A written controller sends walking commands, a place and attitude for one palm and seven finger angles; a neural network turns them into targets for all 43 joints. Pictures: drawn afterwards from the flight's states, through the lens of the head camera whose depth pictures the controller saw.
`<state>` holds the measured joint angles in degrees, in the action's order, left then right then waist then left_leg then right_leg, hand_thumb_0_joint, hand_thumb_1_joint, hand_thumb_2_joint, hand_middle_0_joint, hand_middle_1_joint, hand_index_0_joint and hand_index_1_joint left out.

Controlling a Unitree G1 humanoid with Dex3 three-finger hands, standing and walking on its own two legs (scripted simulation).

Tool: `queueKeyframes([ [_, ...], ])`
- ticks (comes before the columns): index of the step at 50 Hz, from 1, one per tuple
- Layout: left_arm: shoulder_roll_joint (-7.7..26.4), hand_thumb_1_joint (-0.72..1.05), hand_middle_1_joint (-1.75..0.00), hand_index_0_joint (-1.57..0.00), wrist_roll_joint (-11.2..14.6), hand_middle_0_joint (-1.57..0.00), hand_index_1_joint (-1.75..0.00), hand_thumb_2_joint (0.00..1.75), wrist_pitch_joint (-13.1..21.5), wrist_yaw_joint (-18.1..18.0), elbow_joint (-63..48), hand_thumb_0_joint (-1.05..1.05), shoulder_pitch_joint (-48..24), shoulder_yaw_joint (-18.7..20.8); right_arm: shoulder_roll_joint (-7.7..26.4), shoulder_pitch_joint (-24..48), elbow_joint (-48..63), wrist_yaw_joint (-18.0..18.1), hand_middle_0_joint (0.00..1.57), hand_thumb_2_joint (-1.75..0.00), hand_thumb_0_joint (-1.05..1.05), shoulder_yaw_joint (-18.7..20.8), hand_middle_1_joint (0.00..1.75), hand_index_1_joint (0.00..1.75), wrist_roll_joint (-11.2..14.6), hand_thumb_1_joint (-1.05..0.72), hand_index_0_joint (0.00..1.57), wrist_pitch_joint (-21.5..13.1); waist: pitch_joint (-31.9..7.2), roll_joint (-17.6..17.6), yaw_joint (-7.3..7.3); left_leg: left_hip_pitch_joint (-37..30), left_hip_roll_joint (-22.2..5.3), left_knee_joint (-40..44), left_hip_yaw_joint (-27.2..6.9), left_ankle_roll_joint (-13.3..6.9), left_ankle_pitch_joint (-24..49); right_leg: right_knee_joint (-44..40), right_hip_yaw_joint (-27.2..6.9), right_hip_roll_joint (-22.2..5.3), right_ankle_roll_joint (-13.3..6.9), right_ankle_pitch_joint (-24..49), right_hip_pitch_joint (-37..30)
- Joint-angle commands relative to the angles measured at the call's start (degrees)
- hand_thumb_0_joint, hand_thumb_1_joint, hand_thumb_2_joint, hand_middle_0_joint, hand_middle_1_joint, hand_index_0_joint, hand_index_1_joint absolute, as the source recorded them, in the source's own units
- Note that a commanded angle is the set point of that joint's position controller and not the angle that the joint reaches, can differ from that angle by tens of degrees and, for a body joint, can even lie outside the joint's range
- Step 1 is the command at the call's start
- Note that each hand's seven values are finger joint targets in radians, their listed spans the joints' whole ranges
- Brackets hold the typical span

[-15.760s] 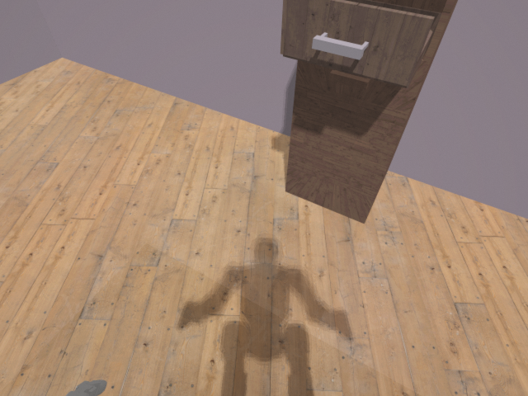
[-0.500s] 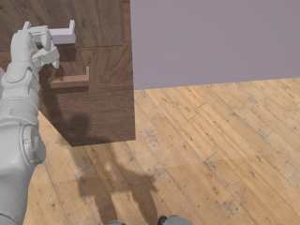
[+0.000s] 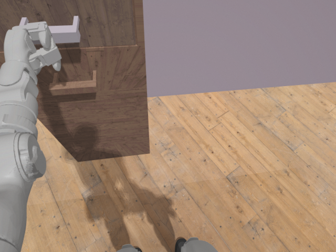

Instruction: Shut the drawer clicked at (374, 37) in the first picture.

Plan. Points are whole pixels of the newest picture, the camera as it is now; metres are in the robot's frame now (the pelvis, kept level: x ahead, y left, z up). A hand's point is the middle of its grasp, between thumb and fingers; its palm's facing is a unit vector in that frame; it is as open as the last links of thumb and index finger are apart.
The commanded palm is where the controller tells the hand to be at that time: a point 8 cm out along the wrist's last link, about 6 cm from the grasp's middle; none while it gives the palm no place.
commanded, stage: pull the fist back off the drawer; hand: left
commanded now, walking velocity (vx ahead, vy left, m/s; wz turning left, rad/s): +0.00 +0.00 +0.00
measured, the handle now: (49, 28) +0.61 +0.22 +0.15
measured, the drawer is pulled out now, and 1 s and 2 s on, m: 0.00 0.00 0.00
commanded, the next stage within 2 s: draw the hand back to the body in 0.56 s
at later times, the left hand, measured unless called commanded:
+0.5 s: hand (61, 52) +0.52 +0.18 +0.15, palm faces +0.04 -1.00 +0.00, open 3.4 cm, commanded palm +0.49 +0.23 +0.15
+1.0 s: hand (39, 85) +0.43 +0.21 +0.15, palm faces +0.08 -1.00 +0.00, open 3.3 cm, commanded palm +0.39 +0.25 +0.16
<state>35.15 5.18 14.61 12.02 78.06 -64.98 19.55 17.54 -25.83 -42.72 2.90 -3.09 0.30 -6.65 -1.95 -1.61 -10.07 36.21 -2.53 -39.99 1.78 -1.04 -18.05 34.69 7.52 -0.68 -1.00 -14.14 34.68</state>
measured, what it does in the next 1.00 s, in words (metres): stands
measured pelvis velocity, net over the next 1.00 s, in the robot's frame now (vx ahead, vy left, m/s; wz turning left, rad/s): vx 0.05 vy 0.00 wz -0.04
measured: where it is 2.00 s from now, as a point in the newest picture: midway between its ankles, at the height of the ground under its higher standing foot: outside the picture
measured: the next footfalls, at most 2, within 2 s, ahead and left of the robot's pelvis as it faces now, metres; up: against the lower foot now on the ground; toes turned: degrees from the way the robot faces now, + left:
none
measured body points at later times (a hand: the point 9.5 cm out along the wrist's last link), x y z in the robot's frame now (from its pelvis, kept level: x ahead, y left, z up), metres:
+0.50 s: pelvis +0.02 +0.00 +0.00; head +0.09 +0.00 +0.45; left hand +0.51 +0.24 +0.15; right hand +0.01 -0.26 -0.11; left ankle +0.01 +0.10 -0.72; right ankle +0.02 -0.11 -0.72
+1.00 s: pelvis +0.05 +0.00 +0.02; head +0.06 -0.01 +0.46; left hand +0.42 +0.26 +0.16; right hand +0.15 -0.26 -0.09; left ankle +0.01 +0.10 -0.72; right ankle +0.02 -0.11 -0.72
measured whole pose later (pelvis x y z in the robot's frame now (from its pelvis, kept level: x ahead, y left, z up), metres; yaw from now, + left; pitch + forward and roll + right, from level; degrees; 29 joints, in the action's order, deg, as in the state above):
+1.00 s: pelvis +0.05 +0.00 +0.02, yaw -2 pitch +5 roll -1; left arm 19.1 12.7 0.6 11.6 25.4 -21.5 19.6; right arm 15.4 -18.1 -34.3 1.7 -0.9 3.2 -0.9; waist -4.2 -2.7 -1.2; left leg 16.6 -2.2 -31.5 4.8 -0.9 -19.9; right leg 29.2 4.2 -0.3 -0.3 -16.4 17.6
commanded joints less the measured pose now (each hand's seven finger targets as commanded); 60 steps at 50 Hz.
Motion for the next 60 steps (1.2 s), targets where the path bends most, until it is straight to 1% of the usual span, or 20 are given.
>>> queueKeyframes([
  [1, 11.46, 0.90, -1.60, -1.40, 0.55, -1.40, -1.60, 0.90, 4.16, -0.79, -15.28, 0.00, -35.97, 1.63, 9.96, -10.07, 2.10, 0.43, 0.20, -0.90, 0.00, 3.51, 0.30, 0.30, 0.13, -0.90, 0.20, -0.69, -21.54, -4.78, -4.73, -14.31, 0.78, 5.48, -4.41, -1.09, 4.85, -4.83, -6.62, 2.19, 0.92, 2.36, -5.71],
  [6, 10.07, 0.90, -1.60, -1.40, 0.21, -1.40, -1.60, 0.90, 4.55, -0.43, -15.89, 0.00, -34.01, 1.74, 9.39, -9.46, 3.18, -0.19, 0.20, -0.90, 0.00, 3.80, 0.30, 0.30, -0.17, -0.90, 0.20, 0.03, -22.20, -6.80, -3.85, -16.08, 1.05, 4.97, -4.23, -0.90, 6.72, -4.34, -6.38, 2.35, 0.54, 3.66, -5.27],
  [8, 12.18, 0.90, -1.60, -1.40, 0.30, -1.40, -1.60, 0.90, 4.89, -0.39, -17.00, 0.00, -32.51, 4.01, 9.50, -9.65, 3.65, -0.39, 0.20, -0.90, 0.00, 3.94, 0.30, 0.30, -0.37, -0.90, 0.20, 0.48, -24.06, -5.19, -2.94, -16.25, 1.16, 4.73, -4.10, -1.05, 8.78, -3.93, -6.39, 2.43, 0.52, 6.07, -7.57],
  [15, 8.72, 0.90, -1.60, -1.40, 1.21, -1.40, -1.60, 0.90, 4.86, 0.55, -20.60, 0.00, -24.90, 2.97, 8.68, -7.48, 5.95, -0.72, 0.20, -0.90, 0.00, 4.27, 0.30, 0.30, 0.08, -0.90, 0.20, 1.77, -23.72, -5.19, -0.55, -17.45, 1.12, 5.36, -3.29, -0.95, 10.79, -3.42, -5.87, 2.52, 0.15, 8.55, -9.47],
  [17, 9.87, 0.90, -1.60, -1.40, 1.42, -1.40, -1.60, 0.90, 4.71, 0.31, -21.33, 0.00, -21.48, 4.73, 8.75, -7.10, 6.60, -0.77, 0.20, -0.90, 0.00, 4.41, 0.30, 0.30, 0.04, -0.90, 0.20, 2.06, -23.87, -3.80, 0.62, -17.34, 1.13, 5.26, -3.05, -1.13, 11.61, -3.25, -5.78, 2.65, 0.02, 9.46, -10.78],
  [20, 7.77, 0.90, -1.60, -1.40, 1.83, -1.40, -1.60, 0.90, 4.78, 0.24, -26.27, 0.00, -17.37, 4.17, 8.10, -5.74, 7.80, -1.02, 0.20, -0.90, 0.00, 4.78, 0.30, 0.30, 0.35, -0.90, 0.20, 2.26, -26.07, -6.41, 2.43, -20.36, 1.02, 5.52, -2.67, -0.81, 15.57, -2.64, -5.57, 2.62, -0.20, 12.51, -12.13],
  [22, 7.21, 0.90, -1.60, -1.40, 2.31, -1.40, -1.60, 0.90, 4.23, 0.00, -27.16, 0.00, -12.34, 4.65, 8.00, -5.01, 8.35, -1.05, 0.20, -0.90, 0.00, 4.85, 0.30, 0.30, 0.45, -0.90, 0.20, 2.70, -24.96, -4.76, 3.30, -20.31, 0.91, 5.37, -2.26, -0.98, 18.35, -2.54, -5.38, 2.72, -0.32, 14.89, -13.31],
  [25, 5.52, 0.90, -1.60, -1.40, 2.66, -1.40, -1.60, 0.90, 2.18, -0.58, -26.57, 0.00, -11.68, 3.89, 7.82, -4.02, 8.46, -1.07, 0.20, -0.90, 0.00, 4.88, 0.30, 0.30, 0.83, -0.90, 0.20, 3.25, -20.07, -1.26, 2.85, -17.75, 0.80, 6.41, -1.77, -1.09, 16.07, -3.17, -5.11, 2.64, 0.01, 14.37, -13.26],
  [27, 10.69, 0.90, -1.60, -1.40, 2.39, -1.40, -1.60, 0.90, 1.48, -1.48, -27.43, 0.00, -11.04, 8.06, 8.37, -3.83, 8.93, -0.68, 0.20, -0.90, 0.00, 4.98, 0.30, 0.30, 0.83, -0.90, 0.20, 3.73, -20.49, 0.74, 3.92, -16.29, 1.07, 6.48, -1.27, -1.47, 16.81, -2.92, -5.62, 2.49, 0.00, 16.60, -16.36],
  [30, 7.66, 0.90, -1.60, -1.40, 1.59, -1.40, -1.60, 0.90, 2.04, -1.85, -32.78, 0.00, -12.50, 5.50, 7.08, -2.84, 9.57, -0.63, 0.20, -0.90, 0.00, 4.96, 0.30, 0.30, 0.86, -0.90, 0.20, 3.70, -23.51, -4.03, 3.89, -20.24, 1.18, 5.92, -0.87, -1.20, 21.91, -2.23, -5.82, 2.29, 0.00, 20.46, -16.80],
  [33, 6.26, 0.90, -1.60, -1.40, 1.90, -1.40, -1.60, 0.90, 2.68, -1.78, -34.43, 0.00, -10.14, 4.59, 6.94, -2.56, 9.44, -0.81, 0.20, -0.90, 0.00, 5.01, 0.30, 0.30, 0.91, -0.90, 0.20, 3.95, -24.09, -3.46, 3.75, -22.62, 0.71, 5.10, -1.11, -1.18, 26.05, -1.99, -5.83, 2.51, 0.05, 22.61, -16.34],
  [38, 3.21, 0.90, -1.60, -1.40, 5.46, -1.40, -1.60, 0.90, -1.05, 1.08, -44.23, 0.00, 8.23, 5.23, 6.49, 0.57, 12.80, -1.37, 0.20, -0.90, 0.00, 5.45, 0.30, 0.30, 1.84, -0.90, 0.20, 4.21, -29.94, -5.57, 8.75, -27.03, 0.24, 5.67, -0.76, -0.72, 39.00, -1.59, -5.75, 2.06, -0.22, 30.35, -23.29],
  [42, -0.46, 0.90, -1.60, -1.40, 8.06, -1.40, -1.60, 0.90, -6.29, 1.78, -54.66, 0.00, 18.00, 3.43, 6.15, 4.62, 15.03, -1.54, 0.20, -0.90, 0.00, 5.32, 0.30, 0.30, 2.82, -0.90, 0.20, 4.19, -23.02, -0.51, 9.24, -25.66, 0.08, 7.73, -0.17, -1.32, 37.97, -3.50, -5.05, 1.86, 0.09, 31.94, -25.49],
  [46, -0.89, 0.90, -1.60, -1.40, 9.07, -1.40, -1.60, 0.90, -10.15, -0.06, -66.02, 0.00, 20.85, 4.30, 5.56, 8.56, 15.98, -0.84, 0.20, -0.90, 0.00, 5.10, 0.30, 0.30, 3.16, -0.90, 0.20, 3.45, -19.63, -0.46, 9.42, -26.57, 0.32, 9.87, -0.22, -1.09, 33.72, -4.94, -4.84, 1.68, 0.07, 29.46, -26.26],
  [49, -3.62, 0.90, -1.60, -1.40, 8.53, -1.40, -1.60, 0.90, -11.52, -1.26, -72.24, 0.00, 21.43, 1.43, 4.75, 11.03, 15.95, -0.32, 0.20, -0.90, 0.00, 4.55, 0.30, 0.30, 3.09, -0.90, 0.20, 2.46, -17.96, -4.34, 9.14, -29.22, 0.48, 10.36, -0.75, -0.75, 32.81, -5.57, -4.74, 1.55, -0.17, 27.00, -24.80],
  [53, -5.59, 0.90, -1.60, -1.40, 8.75, -1.40, -1.60, 0.90, -12.86, -1.02, -76.97, 0.00, 22.51, -0.95, 4.49, 14.19, 15.99, 0.74, 0.20, -0.90, 0.00, 3.91, 0.30, 0.30, 3.09, -0.90, 0.20, 1.19, -17.43, -3.81, 8.86, -30.56, 1.14, 11.60, -1.06, -0.68, 25.64, -6.79, -4.69, 1.39, -0.47, 22.79, -25.07],
  [56, -6.09, 0.90, -1.60, -1.40, 9.75, -1.40, -1.60, 0.90, -15.03, -0.08, -75.05, 0.00, 28.65, -0.22, 4.37, 16.71, 16.03, 1.58, 0.20, -0.90, 0.00, 3.21, 0.30, 0.30, 3.47, -0.90, 0.20, 0.48, -13.65, 0.02, 9.97, -28.74, 1.46, 13.30, -1.38, -0.54, 19.78, -7.99, -4.24, 1.24, -0.61, 18.71, -25.46],
  [58, -6.62, 0.90, -1.60, -1.40, 10.36, -1.40, -1.60, 0.90, -16.45, 0.61, -75.57, 0.00, 32.41, -0.28, 4.13, 18.54, 16.58, 1.85, 0.20, -0.90, 0.00, 2.71, 0.30, 0.30, 3.72, -0.90, 0.20, 0.29, -12.11, -0.13, 10.84, -27.97, 1.83, 14.05, -1.36, -0.61, 17.09, -8.43, -4.37, 0.94, -0.65, 16.80, -25.79],
  [59, -2.02, 0.90, -1.60, -1.40, 3.76, -1.40, -1.60, 0.90, -12.27, -6.41, -81.47, 0.00, 35.28, -1.11, 3.74, 19.40, 16.25, 1.66, 0.20, -0.90, 0.00, 3.03, 0.30, 0.30, 2.07, -0.90, 0.20, -0.34, -6.13, -0.97, 11.87, -27.12, 2.01, 15.76, 0.18, -0.83, 15.08, -12.16, -6.08, -0.12, -0.47, 12.94, -25.12],
  [60, -6.02, 0.90, -1.60, -1.40, 3.04, -1.40, -1.60, 0.90, -11.21, -9.77, -79.63, 0.00, 40.52, -2.02, 3.36, 19.72, 15.38, 1.58, 0.20, -0.90, 0.00, 2.78, 0.30, 0.30, 1.83, -0.90, 0.20, -0.45, -4.45, -0.75, 11.39, -26.79, 1.83, 17.05, -0.36, -0.45, 13.60, -12.77, -5.52, -0.05, -0.63, 11.19, -25.39],
])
